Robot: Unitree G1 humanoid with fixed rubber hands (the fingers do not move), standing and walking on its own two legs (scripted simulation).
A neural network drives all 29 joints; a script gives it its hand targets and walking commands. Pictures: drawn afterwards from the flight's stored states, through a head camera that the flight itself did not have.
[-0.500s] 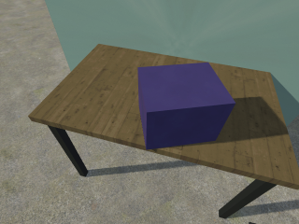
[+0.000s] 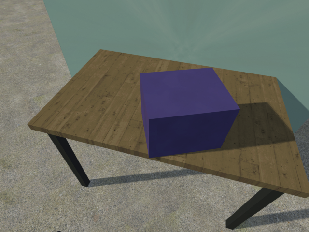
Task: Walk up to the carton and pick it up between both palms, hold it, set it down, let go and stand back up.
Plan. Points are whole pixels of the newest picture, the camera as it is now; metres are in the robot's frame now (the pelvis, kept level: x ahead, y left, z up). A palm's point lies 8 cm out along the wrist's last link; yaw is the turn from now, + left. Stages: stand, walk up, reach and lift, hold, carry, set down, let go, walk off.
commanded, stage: walk up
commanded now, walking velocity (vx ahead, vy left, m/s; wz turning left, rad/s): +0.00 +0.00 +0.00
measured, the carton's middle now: (181, 111) +0.52 -0.07 -0.01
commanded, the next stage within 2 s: none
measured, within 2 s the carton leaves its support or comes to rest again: neither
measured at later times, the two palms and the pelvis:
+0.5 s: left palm out of the picture +0.06 +0.38 -0.11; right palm out of the picture +0.11 -0.29 -0.10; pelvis +0.05 +0.05 -0.01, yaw -4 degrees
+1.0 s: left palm (64, 168) +0.33 +0.32 -0.11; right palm (249, 227) +0.18 -0.26 -0.13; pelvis +0.17 +0.05 -0.02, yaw -13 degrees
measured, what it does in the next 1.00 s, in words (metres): walks ahead: left foot, then right foot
